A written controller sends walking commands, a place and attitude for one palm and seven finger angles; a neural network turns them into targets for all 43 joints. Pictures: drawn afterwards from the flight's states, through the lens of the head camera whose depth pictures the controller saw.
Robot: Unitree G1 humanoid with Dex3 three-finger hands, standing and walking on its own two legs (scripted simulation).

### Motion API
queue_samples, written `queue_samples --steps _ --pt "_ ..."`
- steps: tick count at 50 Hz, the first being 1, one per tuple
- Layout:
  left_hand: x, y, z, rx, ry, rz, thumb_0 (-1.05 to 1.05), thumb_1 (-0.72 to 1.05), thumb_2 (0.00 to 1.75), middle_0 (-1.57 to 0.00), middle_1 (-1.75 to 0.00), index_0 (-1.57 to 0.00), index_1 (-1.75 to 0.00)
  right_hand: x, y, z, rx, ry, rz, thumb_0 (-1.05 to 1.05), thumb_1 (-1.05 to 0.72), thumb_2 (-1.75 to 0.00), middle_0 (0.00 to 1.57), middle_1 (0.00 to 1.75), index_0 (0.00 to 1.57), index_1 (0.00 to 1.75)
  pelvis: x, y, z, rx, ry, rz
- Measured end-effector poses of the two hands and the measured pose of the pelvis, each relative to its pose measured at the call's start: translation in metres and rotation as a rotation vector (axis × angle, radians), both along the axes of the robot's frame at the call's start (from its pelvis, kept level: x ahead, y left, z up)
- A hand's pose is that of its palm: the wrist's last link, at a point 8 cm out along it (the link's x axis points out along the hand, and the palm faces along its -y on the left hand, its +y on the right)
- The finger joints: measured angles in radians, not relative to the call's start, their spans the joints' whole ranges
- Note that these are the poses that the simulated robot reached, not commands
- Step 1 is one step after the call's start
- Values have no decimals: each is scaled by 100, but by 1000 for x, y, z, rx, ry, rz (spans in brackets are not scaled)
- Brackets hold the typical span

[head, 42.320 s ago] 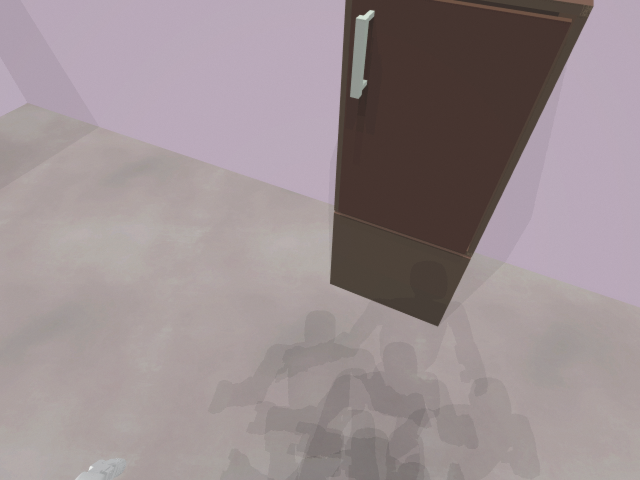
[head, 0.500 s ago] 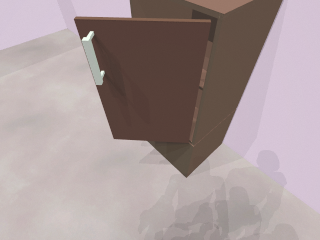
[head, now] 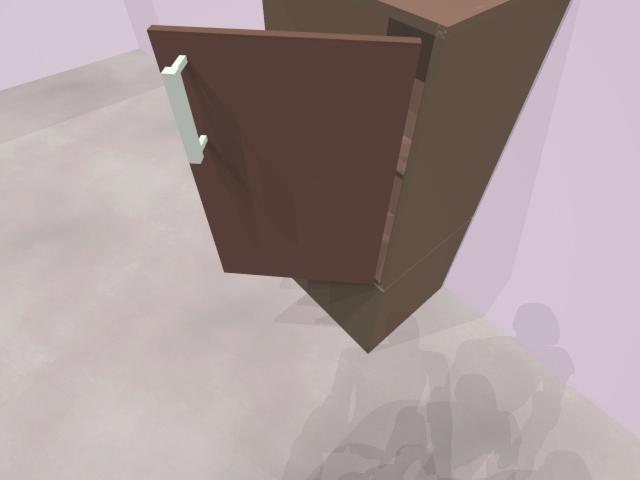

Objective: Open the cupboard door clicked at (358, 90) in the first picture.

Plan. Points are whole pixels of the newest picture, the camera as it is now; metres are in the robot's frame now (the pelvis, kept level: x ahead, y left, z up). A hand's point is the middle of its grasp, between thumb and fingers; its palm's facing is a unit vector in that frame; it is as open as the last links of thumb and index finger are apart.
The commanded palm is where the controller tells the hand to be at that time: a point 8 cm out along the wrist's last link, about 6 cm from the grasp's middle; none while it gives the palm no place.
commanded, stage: look again from close up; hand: left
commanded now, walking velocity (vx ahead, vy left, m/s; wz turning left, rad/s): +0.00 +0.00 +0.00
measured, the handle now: (188, 112) +0.60 +0.24 +0.14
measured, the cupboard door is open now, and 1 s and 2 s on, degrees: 43 43 43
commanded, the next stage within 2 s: shuffle to correct the standing spot in 0.42 s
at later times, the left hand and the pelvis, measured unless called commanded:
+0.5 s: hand out of the picture +0.02 +0.23 -0.18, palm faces -0.01 -0.97 -0.23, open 7.4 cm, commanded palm none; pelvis -0.01 +0.04 +0.00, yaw -1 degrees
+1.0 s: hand out of the picture +0.03 +0.23 -0.19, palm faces +0.00 -0.98 -0.21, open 7.4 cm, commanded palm none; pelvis +0.04 +0.05 -0.01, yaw -2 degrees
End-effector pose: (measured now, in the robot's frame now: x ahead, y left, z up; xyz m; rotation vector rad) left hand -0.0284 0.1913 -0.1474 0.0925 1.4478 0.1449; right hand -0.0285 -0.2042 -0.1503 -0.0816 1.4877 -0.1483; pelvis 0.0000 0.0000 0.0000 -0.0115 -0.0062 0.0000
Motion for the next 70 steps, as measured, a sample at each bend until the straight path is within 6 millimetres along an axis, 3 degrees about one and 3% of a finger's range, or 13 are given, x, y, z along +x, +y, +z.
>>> queue_samples --steps 11,17,23,33,38,44,49,54,59,65,70 --pt "27 50 -5 48 -84 -36 1 92 89 -20 -30 -20 -30 38 2 2 -67 -161 39 2 -94 -90 20 30 20 29 -2 24 -7 5 -13 -10" --pt "40 73 0 75 -121 -56 1 91 89 -20 -30 -19 -30 46 8 6 -71 -185 58 1 -93 -90 20 30 20 29 -5 33 -5 10 -8 -15" --pt "43 84 2 80 -115 -71 0 91 90 -20 -30 -19 -30 47 13 8 -68 -180 66 1 -93 -90 20 30 20 29 -6 38 -3 13 1 -21" --pt "34 83 -2 60 -74 -69 0 91 89 -20 -30 -19 -30 43 18 6 -59 -145 65 0 -91 -90 20 30 20 29 0 42 -5 17 2 -24" --pt "28 81 -8 44 -42 -43 0 91 89 -20 -30 -20 -30 45 20 1 -54 -115 65 0 -91 -90 20 30 20 29 13 45 -10 12 7 -17" --pt "27 86 -16 32 29 -23 0 91 89 -20 -30 -20 -30 61 30 1 -73 -110 60 0 -91 -90 20 30 20 29 32 53 -14 16 8 -25" --pt "52 88 -10 53 17 -40 1 91 89 -20 -30 -20 -30 67 34 2 -74 -111 35 0 -91 -90 20 30 20 29 37 53 -9 24 -4 -38" --pt "87 89 -1 88 -88 -60 0 91 89 -20 -30 -20 -30 71 28 -2 -64 -103 16 1 -92 -90 20 30 20 29 38 48 -8 22 4 -34" --pt "109 87 3 96 -157 -92 0 91 89 -20 -30 -20 -30 79 21 0 -67 -141 11 1 -92 -90 20 30 20 29 32 44 -7 28 13 -37" --pt "118 77 6 76 -208 -104 0 91 89 -20 -30 -20 -30 81 15 6 -69 -181 28 0 -92 -90 20 30 20 29 23 39 -3 25 6 -37" --pt "108 70 6 55 -209 -104 0 91 89 -20 -30 -20 -30 76 11 10 -69 -189 38 0 -92 -90 20 30 20 29 17 35 -1 22 1 -35"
